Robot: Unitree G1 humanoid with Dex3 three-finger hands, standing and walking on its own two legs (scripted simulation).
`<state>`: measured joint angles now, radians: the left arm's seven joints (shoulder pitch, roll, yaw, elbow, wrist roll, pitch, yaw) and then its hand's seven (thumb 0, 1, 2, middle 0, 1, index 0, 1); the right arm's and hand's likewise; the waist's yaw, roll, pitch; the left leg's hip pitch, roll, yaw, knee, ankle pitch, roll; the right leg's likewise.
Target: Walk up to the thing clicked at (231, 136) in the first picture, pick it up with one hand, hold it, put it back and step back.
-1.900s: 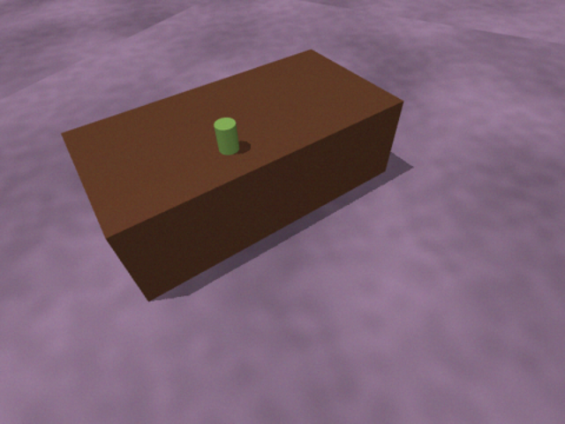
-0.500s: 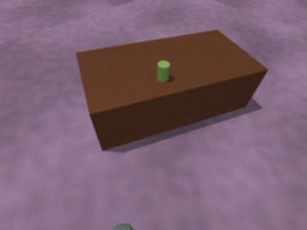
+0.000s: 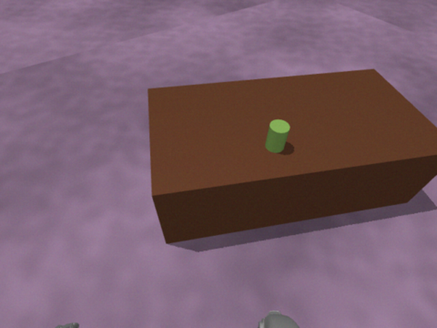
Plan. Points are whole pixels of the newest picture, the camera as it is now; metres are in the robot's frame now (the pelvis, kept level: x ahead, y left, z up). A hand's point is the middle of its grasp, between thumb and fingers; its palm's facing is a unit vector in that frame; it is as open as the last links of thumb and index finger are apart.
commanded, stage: walk up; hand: right
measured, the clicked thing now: (277, 136) +0.87 -0.23 -0.29
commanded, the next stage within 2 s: none
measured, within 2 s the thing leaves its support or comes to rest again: neither
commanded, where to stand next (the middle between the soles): +0.36 -0.14 m, yaw +14 degrees
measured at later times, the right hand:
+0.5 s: hand (382, 257) +0.30 -0.36 -0.13, palm faces -0.20 +0.84 -0.50, open 7.3 cm
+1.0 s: hand (404, 227) +0.39 -0.48 -0.17, palm faces -0.20 +0.89 -0.41, open 7.3 cm
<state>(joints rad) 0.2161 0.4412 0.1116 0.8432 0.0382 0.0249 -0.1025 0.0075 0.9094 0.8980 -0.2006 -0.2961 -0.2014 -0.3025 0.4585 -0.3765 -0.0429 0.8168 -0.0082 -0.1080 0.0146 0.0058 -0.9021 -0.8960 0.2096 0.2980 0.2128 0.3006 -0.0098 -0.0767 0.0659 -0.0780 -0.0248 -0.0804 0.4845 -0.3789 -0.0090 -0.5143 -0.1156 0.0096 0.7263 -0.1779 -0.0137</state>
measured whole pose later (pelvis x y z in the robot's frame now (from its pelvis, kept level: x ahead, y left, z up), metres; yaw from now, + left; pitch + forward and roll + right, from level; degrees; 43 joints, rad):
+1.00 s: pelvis +0.28 -0.20 -0.02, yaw +11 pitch -3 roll +0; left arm 0.30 0.37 0.05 0.86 0.03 -0.03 -0.03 0.00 0.91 0.90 -0.20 -0.30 -0.20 -0.30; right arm 0.29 -0.47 -0.05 0.88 0.00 -0.01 -0.02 0.01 -0.91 -0.90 0.20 0.30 0.20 0.30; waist 0.02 0.06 0.07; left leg -0.49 0.03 -0.04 1.05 -0.47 0.02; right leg -0.36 -0.09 -0.05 0.73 -0.33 0.02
